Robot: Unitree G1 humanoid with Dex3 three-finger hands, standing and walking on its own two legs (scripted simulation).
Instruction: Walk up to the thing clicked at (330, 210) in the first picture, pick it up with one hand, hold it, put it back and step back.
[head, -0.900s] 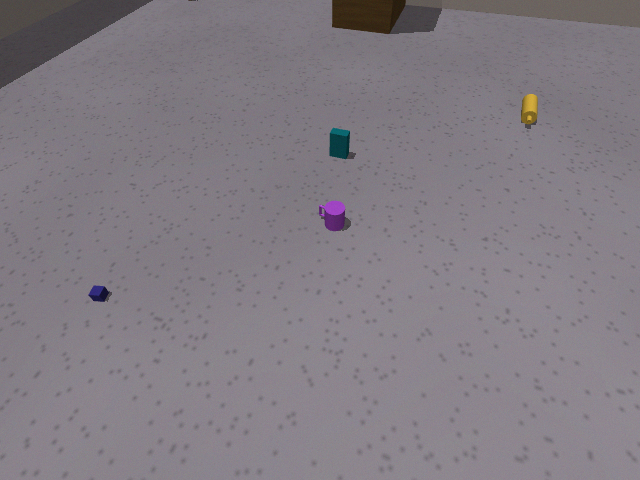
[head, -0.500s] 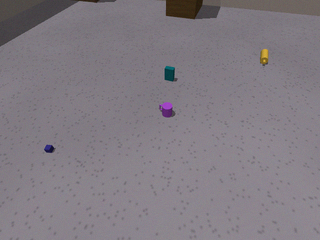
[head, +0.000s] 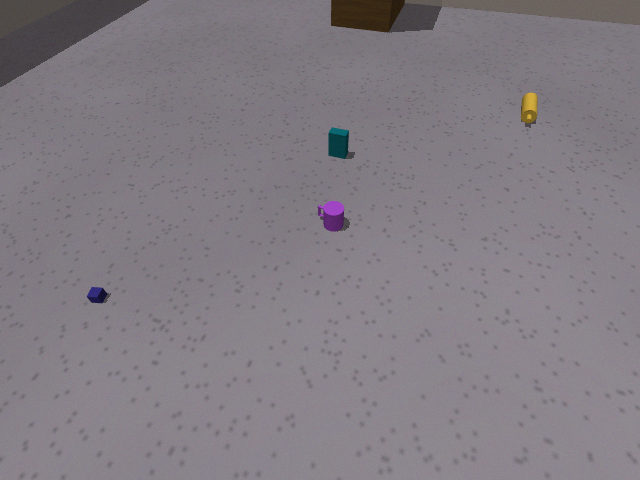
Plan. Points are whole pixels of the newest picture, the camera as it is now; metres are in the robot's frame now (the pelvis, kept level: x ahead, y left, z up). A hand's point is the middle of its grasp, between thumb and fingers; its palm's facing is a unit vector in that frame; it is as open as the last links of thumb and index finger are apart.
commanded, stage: stand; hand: left
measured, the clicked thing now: (330, 214) +1.23 +0.01 -0.73
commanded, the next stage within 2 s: walk up in 0.22 s
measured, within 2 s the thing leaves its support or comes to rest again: neither
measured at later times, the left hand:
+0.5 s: hand out of the picture +0.13 +0.24 -0.15, palm faces -0.14 -0.91 -0.40, open 7.4 cm
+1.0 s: hand (228, 361) +0.33 +0.19 -0.18, palm faces -0.23 -0.91 -0.34, open 7.4 cm
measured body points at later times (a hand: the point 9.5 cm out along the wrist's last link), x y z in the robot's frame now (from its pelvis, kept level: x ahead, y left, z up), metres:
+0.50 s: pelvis +0.05 -0.05 -0.02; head +0.06 -0.06 +0.43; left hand +0.14 +0.29 -0.12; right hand +0.06 -0.39 -0.14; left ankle +0.00 +0.13 -0.75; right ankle +0.09 -0.20 -0.75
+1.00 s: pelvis +0.25 -0.07 -0.02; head +0.27 -0.05 +0.43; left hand +0.35 +0.24 -0.15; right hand +0.28 -0.40 -0.11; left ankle +0.32 +0.03 -0.75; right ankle +0.16 -0.19 -0.68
